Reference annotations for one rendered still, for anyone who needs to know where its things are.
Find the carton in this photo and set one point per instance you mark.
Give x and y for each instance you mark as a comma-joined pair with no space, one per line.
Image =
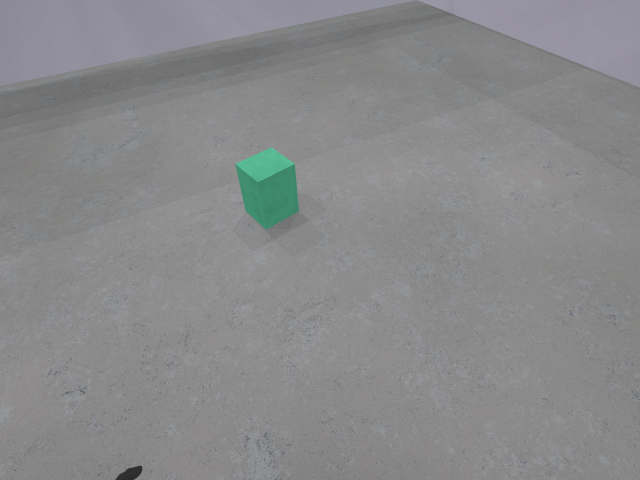
268,185

